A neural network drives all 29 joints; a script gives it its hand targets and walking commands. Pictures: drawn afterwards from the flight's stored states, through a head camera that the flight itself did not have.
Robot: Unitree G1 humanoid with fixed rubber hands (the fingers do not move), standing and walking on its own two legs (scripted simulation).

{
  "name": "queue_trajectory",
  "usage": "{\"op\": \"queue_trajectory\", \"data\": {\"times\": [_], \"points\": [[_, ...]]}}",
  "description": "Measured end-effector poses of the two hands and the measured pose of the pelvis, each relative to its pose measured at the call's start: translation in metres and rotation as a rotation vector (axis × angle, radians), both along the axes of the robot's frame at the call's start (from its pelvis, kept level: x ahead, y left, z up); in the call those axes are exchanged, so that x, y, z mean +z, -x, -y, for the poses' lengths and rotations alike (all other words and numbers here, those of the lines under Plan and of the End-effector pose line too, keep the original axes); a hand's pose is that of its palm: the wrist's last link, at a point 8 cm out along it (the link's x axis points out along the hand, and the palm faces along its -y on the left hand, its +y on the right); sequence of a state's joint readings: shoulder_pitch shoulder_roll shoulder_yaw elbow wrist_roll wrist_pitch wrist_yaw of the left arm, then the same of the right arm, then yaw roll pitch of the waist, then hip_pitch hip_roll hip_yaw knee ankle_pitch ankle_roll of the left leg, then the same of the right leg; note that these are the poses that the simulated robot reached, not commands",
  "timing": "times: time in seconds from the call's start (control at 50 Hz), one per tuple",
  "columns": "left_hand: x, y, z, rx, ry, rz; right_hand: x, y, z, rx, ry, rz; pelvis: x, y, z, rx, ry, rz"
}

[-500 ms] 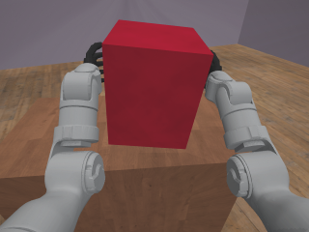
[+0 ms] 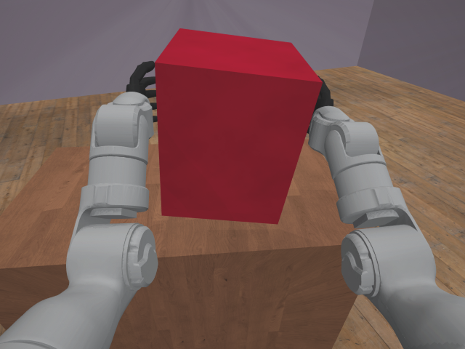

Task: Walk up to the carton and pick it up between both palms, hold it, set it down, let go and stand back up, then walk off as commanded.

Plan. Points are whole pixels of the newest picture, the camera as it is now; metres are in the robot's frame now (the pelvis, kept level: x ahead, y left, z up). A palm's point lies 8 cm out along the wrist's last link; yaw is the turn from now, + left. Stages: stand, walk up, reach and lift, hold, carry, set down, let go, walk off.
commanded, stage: hold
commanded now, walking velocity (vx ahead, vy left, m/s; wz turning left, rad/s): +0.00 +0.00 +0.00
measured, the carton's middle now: (228, 126) +0.39 +0.00 +0.26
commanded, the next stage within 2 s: none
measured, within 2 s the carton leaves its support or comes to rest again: neither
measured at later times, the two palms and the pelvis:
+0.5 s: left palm (137, 107) +0.36 +0.15 +0.31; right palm (320, 118) +0.36 -0.14 +0.29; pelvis +0.00 +0.00 +0.00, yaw +0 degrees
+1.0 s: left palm (138, 106) +0.36 +0.15 +0.31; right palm (321, 121) +0.36 -0.14 +0.29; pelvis +0.00 +0.00 +0.00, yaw +0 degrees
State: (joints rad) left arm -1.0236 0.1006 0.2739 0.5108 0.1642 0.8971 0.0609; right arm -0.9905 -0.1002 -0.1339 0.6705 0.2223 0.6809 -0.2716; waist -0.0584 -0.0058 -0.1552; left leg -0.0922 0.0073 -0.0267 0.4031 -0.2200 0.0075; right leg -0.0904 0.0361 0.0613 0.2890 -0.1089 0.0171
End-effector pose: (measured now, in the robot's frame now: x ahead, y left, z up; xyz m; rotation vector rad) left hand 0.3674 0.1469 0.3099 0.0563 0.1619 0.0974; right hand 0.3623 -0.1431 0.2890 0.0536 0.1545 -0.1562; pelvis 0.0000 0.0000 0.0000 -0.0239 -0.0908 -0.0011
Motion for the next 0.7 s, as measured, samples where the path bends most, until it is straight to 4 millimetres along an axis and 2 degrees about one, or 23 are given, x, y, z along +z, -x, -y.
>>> {"op": "queue_trajectory", "data": {"times": [0.06,0.24,0.48,0.7], "points": [[0.002,0.001,-0.001,0.001,0.006,0.004,0.002,0.001,-0.001,0.001,0.001,0.004,0.000,0.000,0.000,0.000,0.000,0.000],[-0.010,-0.002,0.000,0.000,0.004,-0.038,-0.009,-0.001,0.000,0.002,0.002,-0.040,0.000,0.002,0.000,0.000,0.000,0.002],[0.000,0.003,0.000,-0.001,0.002,-0.004,0.002,0.003,0.000,0.001,0.004,-0.007,0.000,0.001,0.000,0.000,0.000,0.002],[-0.008,0.001,0.001,-0.001,0.002,-0.042,-0.007,0.002,0.001,0.000,0.003,-0.046,0.000,0.004,0.001,0.000,-0.001,0.007]]}}
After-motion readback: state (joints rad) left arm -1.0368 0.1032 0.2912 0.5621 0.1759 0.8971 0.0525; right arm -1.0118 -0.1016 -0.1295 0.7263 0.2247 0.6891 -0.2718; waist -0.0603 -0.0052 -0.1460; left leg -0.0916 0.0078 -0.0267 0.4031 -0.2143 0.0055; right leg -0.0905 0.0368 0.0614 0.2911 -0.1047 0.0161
